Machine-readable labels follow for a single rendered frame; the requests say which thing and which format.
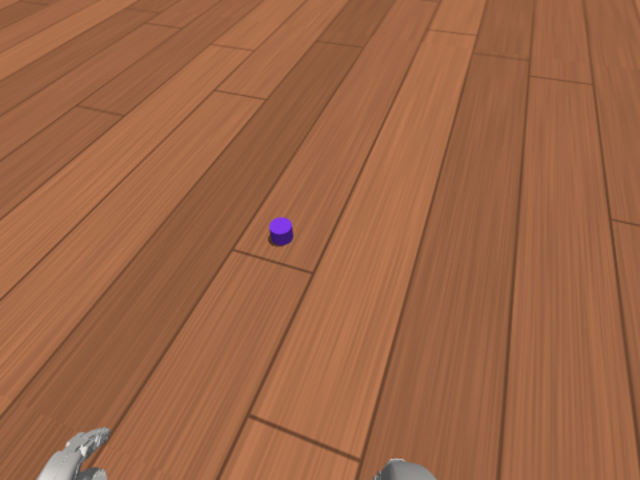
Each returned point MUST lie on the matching left robot hand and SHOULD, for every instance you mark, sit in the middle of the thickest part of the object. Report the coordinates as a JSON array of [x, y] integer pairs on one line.
[[66, 464]]

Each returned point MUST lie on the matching tin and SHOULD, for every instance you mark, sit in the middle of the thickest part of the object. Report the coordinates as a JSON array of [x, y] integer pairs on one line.
[[281, 231]]

